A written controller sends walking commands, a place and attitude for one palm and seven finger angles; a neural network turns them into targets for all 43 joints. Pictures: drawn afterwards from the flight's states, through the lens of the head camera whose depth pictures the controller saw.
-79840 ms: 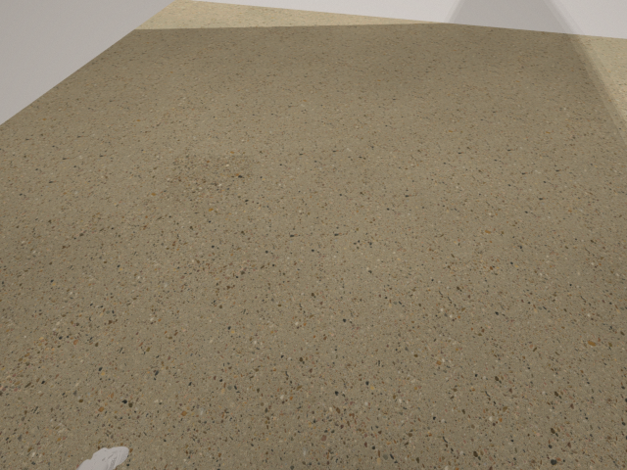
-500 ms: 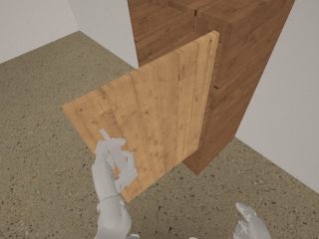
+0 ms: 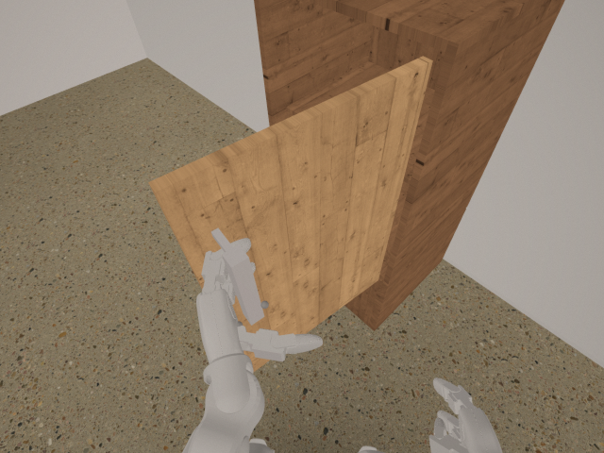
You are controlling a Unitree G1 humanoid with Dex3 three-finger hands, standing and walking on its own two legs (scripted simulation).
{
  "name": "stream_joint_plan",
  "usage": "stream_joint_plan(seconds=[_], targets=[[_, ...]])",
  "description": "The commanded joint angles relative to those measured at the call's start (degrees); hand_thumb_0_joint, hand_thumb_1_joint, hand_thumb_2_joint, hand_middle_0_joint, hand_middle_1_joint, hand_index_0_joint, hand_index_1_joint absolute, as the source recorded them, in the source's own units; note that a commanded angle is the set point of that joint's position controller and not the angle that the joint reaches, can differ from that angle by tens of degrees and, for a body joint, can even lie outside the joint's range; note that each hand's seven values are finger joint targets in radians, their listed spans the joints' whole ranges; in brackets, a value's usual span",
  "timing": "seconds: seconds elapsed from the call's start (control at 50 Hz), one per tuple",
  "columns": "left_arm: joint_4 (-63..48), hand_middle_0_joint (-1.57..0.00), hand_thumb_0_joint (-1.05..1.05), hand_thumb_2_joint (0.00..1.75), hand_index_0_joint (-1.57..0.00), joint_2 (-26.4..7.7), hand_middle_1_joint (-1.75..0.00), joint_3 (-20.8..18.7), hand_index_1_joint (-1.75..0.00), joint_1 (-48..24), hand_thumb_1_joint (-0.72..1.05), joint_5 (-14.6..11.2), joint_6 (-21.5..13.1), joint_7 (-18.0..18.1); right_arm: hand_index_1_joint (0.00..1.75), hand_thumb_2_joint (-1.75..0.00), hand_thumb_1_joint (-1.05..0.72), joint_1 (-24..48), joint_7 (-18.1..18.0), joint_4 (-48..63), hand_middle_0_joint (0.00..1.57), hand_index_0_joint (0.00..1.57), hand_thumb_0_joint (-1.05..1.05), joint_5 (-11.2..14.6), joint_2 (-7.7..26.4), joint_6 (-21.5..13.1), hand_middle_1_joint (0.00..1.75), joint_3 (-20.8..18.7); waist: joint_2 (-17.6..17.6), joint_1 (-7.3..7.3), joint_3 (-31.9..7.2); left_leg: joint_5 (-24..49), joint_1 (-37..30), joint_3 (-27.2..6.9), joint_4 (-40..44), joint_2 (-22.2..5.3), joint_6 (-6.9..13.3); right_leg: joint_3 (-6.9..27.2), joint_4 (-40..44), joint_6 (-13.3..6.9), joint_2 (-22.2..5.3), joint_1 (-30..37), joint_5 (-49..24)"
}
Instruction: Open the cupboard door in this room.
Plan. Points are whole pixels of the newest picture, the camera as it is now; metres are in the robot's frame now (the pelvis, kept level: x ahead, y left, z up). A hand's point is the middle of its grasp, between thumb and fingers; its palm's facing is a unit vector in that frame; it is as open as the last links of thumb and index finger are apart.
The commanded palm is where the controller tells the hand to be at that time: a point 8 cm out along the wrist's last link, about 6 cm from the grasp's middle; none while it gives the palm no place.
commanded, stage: open thumb and fingers to let go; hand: left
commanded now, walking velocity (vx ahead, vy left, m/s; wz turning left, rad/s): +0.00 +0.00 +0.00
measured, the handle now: (237, 278) +0.33 +0.11 +0.05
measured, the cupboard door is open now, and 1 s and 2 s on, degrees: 83 85 85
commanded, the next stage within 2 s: slide the hand sideways off the handle in 0.12 s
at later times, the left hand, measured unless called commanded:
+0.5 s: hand (256, 330) +0.26 +0.07 +0.06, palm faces -0.14 -0.99 +0.03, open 16.1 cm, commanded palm +0.24 +0.12 +0.05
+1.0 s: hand (225, 359) +0.23 +0.10 +0.05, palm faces -0.06 -1.00 +0.01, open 16.1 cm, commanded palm +0.19 +0.17 +0.05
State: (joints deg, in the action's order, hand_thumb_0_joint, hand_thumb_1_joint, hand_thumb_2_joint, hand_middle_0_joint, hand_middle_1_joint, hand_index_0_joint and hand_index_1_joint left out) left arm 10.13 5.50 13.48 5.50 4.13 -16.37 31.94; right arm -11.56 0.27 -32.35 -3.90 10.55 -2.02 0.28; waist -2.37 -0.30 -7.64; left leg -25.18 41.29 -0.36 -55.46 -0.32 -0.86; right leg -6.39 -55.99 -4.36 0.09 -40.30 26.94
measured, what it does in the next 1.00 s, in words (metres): stands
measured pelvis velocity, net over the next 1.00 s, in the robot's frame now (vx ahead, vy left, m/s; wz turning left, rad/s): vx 0.01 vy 0.02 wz -0.02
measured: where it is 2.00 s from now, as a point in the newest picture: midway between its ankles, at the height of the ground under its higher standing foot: outside the picture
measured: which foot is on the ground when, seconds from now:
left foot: down 0.00-1.00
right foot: down 0.00-1.00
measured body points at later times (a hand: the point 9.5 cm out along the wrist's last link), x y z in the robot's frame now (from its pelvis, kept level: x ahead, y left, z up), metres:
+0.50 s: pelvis -0.01 +0.03 +0.00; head +0.04 +0.01 +0.44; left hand +0.26 +0.13 +0.06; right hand +0.16 -0.20 -0.10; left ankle +0.02 +0.13 -0.68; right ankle +0.01 -0.07 -0.68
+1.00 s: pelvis +0.01 +0.02 -0.01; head +0.07 +0.01 +0.43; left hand +0.22 +0.16 +0.06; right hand +0.20 -0.19 -0.09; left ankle +0.02 +0.13 -0.68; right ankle +0.01 -0.07 -0.68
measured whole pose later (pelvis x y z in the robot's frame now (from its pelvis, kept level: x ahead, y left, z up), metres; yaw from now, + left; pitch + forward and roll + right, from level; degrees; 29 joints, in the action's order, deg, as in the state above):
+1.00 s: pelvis +0.01 +0.02 -0.01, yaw -1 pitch +13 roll -1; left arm -12.7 -4.9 12.1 27.9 -2.7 -18.0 2.5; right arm -14.4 0.1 -22.8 -0.7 12.2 -3.3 1.5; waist -2.7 0.4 -6.9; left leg -29.7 44.8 1.0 -61.8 -0.2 1.2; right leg -5.0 -60.7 -2.4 -0.1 -43.4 30.0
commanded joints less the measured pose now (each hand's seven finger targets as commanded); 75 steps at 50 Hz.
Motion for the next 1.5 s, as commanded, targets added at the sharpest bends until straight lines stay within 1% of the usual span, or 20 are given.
stream_joint_plan(seconds=[0.0, 0.08, 0.2, 0.22, 0.24, 0.26, 0.3, 0.34, 0.38, 0.4, 0.44, 0.5, 0.6, 0.66, 0.84, 1.04, 1.16, 1.3, 1.42, 1.48], targets=[[-12.8, -0.18, 0.0, 0.3, -0.18, 5.0, -0.5, 0.1, -0.5, -10.0, -0.5, 1.2, -2.9, 1.7, 0.3, -0.9, -0.9, 4.8, -0.1, 9.3, 0.2, 0.2, 0.0, 0.2, 4.9, -3.1, 0.3, -1.5, 5.5, -0.04, -11.3, 8.1, -5.9, -0.9, 5.4, 1.5, 1.6, 5.6, 11.0, 2.8, -1.0, 7.5, -11.6], [-12.3, -0.15, 0.0, 0.3, -0.15, 6.0, -0.3, 0.4, -0.3, -11.5, -0.5, 1.4, -1.9, 2.6, 0.3, -0.9, -0.9, 5.4, 0.1, 9.4, 0.2, 0.2, 0.0, 0.1, 4.7, -3.1, 0.3, -1.2, 5.8, 0.01, -11.4, 7.5, -5.8, -1.2, 5.4, 1.4, 1.6, 4.8, 10.3, 2.5, -0.5, 6.3, -9.4], [-12.5, -0.15, 0.0, 0.3, -0.15, 7.8, -0.3, 1.9, -0.3, -13.4, -0.5, 1.3, -0.8, 3.0, 0.3, -0.9, -0.9, 6.1, 0.3, 9.2, 0.2, 0.2, 0.0, 0.3, 4.8, -2.9, 0.3, -1.2, 5.3, -0.11, -11.6, 7.2, -6.3, -1.6, 5.4, 1.3, 1.5, 4.0, 9.7, 2.3, -0.1, 5.0, -8.1], [-13.6, -0.15, 0.0, 0.3, -0.15, 1.1, -0.3, 14.3, -0.3, -13.7, -0.5, 7.7, -3.1, -9.3, 0.3, -0.9, -0.9, 1.4, 0.6, 7.7, 0.2, 0.2, 0.0, 0.7, 7.4, -2.9, 0.3, -1.2, 8.0, -5.7, -8.3, 8.3, -6.8, -1.5, 4.2, 1.1, 2.7, 5.9, 8.9, 2.6, -0.7, 2.7, -13.8], [-17.7, -0.15, 0.0, 0.3, -0.15, -3.3, -0.3, 9.1, -0.3, -16.5, -0.5, 5.0, -5.4, -16.2, 0.3, -0.9, -0.9, 1.0, 0.2, 9.4, 0.2, 0.2, 0.0, 1.3, 7.3, -2.7, 0.3, -2.0, 5.9, -3.84, -13.4, 10.0, -6.7, -1.2, 3.5, 1.4, 3.0, 6.4, 8.0, 2.2, -1.2, 5.6, -17.1], [-19.0, -0.15, 0.0, 0.3, -0.15, -5.1, -0.3, 8.6, -0.3, -15.5, -0.5, 3.8, -6.8, -21.4, 0.3, -0.9, -0.9, 1.4, -0.2, 10.0, 0.2, 0.2, 0.0, 1.6, 7.1, -3.1, 0.3, -1.8, 3.2, -3.02, -15.7, 10.5, -7.6, -1.0, 3.1, 1.4, 3.0, 7.0, 7.3, 2.2, -1.4, 6.8, -18.5], [-18.7, -0.15, 0.0, 0.3, -0.15, -4.4, -0.3, 8.8, -0.3, -14.3, -0.5, -0.9, -7.1, -29.3, 0.3, -0.9, -0.9, 1.0, -0.7, 11.6, 0.2, 0.2, 0.0, 2.8, 7.0, -3.9, 0.3, -1.4, 3.6, -3.28, -13.5, 8.6, -7.9, -1.6, 4.0, 1.3, 2.9, 6.4, 8.0, 2.2, -1.0, 6.0, -15.5], [-18.7, -0.15, 0.0, 0.3, -0.15, -2.5, -0.3, 6.9, -0.3, -11.9, -0.5, -6.8, -5.6, -32.0, 0.3, -0.9, -0.9, 2.1, -1.3, 13.2, 0.2, 0.2, 0.0, 4.0, 7.0, -4.8, 0.3, -0.8, 4.8, -2.59, -11.4, 5.3, -7.4, -1.9, 5.2, 1.3, 2.7, 5.9, 9.6, 2.3, -0.4, 5.6, -10.0], [-18.4, -0.15, 0.0, 0.3, -0.15, -2.5, -0.3, 3.7, -0.3, -8.6, -0.5, -9.9, -4.2, -30.9, 0.3, -0.9, -0.9, 2.7, -1.6, 13.8, 0.2, 0.2, 0.0, 4.4, 7.3, -5.3, 0.3, -0.7, 6.5, -1.45, -9.3, 2.6, -6.2, -2.2, 6.1, 1.3, 2.3, 5.2, 10.5, 2.6, -0.3, 4.8, -5.1], [-18.9, -0.15, 0.0, 0.3, -0.15, -3.5, -0.3, 2.1, -0.3, -7.6, -0.5, -9.9, -3.8, -29.7, 0.3, -0.9, -0.9, 2.7, -1.5, 14.1, 0.2, 0.2, 0.0, 4.4, 7.5, -5.3, 0.3, -0.6, 6.4, -0.84, -9.3, 2.1, -5.9, -2.2, 6.4, 1.4, 2.2, 4.9, 10.4, 2.5, -0.3, 4.8, -3.8], [-20.4, -0.15, 0.0, 0.3, -0.15, -4.6, -0.3, 0.8, -0.3, -4.4, -0.5, -8.2, -3.3, -26.8, 0.3, -0.9, -0.9, 2.5, -1.0, 14.8, 0.2, 0.2, 0.0, 4.1, 7.6, -5.4, 0.3, -0.8, 5.1, 0.25, -10.6, 3.8, -6.4, -2.6, 6.7, 1.3, 2.1, 4.0, 8.5, 2.2, -0.1, 4.9, -5.2], [-22.5, -0.15, 0.0, 0.3, -0.15, -4.3, -0.3, 1.6, -0.3, 0.5, -0.5, -5.7, -3.3, -24.2, 0.3, -0.9, -0.9, 1.3, -0.1, 15.9, 0.2, 0.2, 0.0, 3.6, 7.3, -5.0, 0.3, -1.0, 5.5, 0.22, -10.7, 5.9, -6.3, -2.2, 5.9, 1.1, 2.0, 3.8, 7.2, 2.1, -0.1, 4.6, -8.2], [-26.9, -0.15, 0.0, 0.3, -0.15, -6.4, -0.3, 0.5, -0.3, 7.2, -0.5, -3.9, -3.5, -23.4, 0.3, -0.9, -0.9, 0.9, 0.4, 17.6, 0.2, 0.2, 0.0, 3.4, 7.1, -4.1, 0.3, -1.1, 4.1, 1.15, -10.9, 7.3, -5.6, -1.5, 5.5, 1.0, 1.9, 4.2, 6.2, 1.8, 0.1, 5.7, -10.2], [-28.7, -0.15, 0.0, 0.3, -0.15, -7.2, -0.3, 0.4, -0.3, 8.1, -0.5, -3.6, -3.2, -23.4, 0.3, -0.9, -0.9, 0.6, 0.3, 18.1, 0.2, 0.2, 0.0, 3.3, 7.2, -3.6, 0.3, -1.0, 4.7, 0.32, -9.7, 7.0, -4.7, -1.7, 4.9, 0.9, 2.0, 4.3, 6.0, 2.0, 0.2, 4.8, -10.2], [-34.5, -0.15, 0.0, 0.3, -0.15, -9.3, -0.3, -1.9, -0.3, 17.9, -0.5, -6.2, -5.1, -27.0, 0.3, -0.9, -0.9, -0.4, -0.5, 18.6, 0.2, 0.2, 0.0, 3.5, 7.2, -4.4, 0.3, -1.1, 3.1, 0.36, -10.5, 11.2, -4.5, -1.7, 2.9, 1.0, 1.9, 4.2, 4.1, 2.0, 0.6, 5.4, -15.6], [-37.2, -0.15, 0.0, 0.3, -0.15, -13.0, -0.3, -6.3, -0.3, 26.6, -0.5, -9.0, -6.4, -31.9, 0.3, -0.9, -0.9, -1.2, -1.1, 19.1, 0.2, 0.2, 0.0, 3.8, 7.4, -4.8, 0.3, -1.8, 5.0, 0.24, -10.9, 11.4, -1.0, -1.2, 0.0, 1.4, 2.1, 5.6, 3.5, 2.8, 0.4, 6.2, -18.7], [-39.2, -0.15, 0.0, 0.3, -0.15, -15.8, -0.3, -10.1, -0.3, 28.1, -0.5, -11.4, -7.5, -35.2, 0.3, -0.9, -0.9, -0.6, -1.9, 19.1, 0.2, 0.2, 0.0, 4.2, 7.4, -5.2, 0.3, -2.2, 3.4, 0.52, -11.1, 9.9, 0.9, -0.9, -1.8, 1.6, 2.0, 7.4, 3.8, 3.3, -0.1, 6.1, -17.8], [-37.9, -0.15, 0.0, 0.3, -0.15, -18.2, -0.3, -14.5, -0.3, 31.1, -0.5, -14.9, -8.0, -39.6, 0.3, -0.9, -0.9, 0.0, -2.9, 18.6, 0.2, 0.2, 0.0, 4.8, 7.5, -5.3, 0.3, -2.6, 4.8, 0.69, -10.2, 7.7, 3.6, -1.0, -2.8, 1.6, 1.8, 9.2, 5.0, 4.0, -0.7, 6.7, -15.5], [-39.1, -0.15, 0.0, 0.3, -0.15, -17.7, -0.3, -13.7, -0.3, 29.1, -0.5, -16.5, -9.0, -41.8, 0.3, -0.9, -0.9, 0.3, -3.4, 18.7, 0.2, 0.2, 0.0, 5.1, 8.0, -6.3, 0.3, -2.6, 3.9, -0.15, -9.1, 6.5, 3.6, -1.4, -3.4, 1.5, 2.0, 8.6, 5.0, 3.8, -0.4, 3.8, -11.2], [-39.8, -0.15, 0.0, 0.3, -0.15, -17.3, -0.3, -12.5, -0.3, 30.3, -0.5, -16.2, -8.9, -41.5, 0.3, -0.9, -0.9, 0.2, -3.3, 19.1, 0.2, 0.2, 0.0, 5.1, 8.1, -6.8, 0.3, -2.6, 1.9, 0.4, -9.7, 6.6, 2.4, -1.6, -2.6, 1.5, 2.1, 7.3, 4.1, 3.1, 0.2, 2.7, -9.6]])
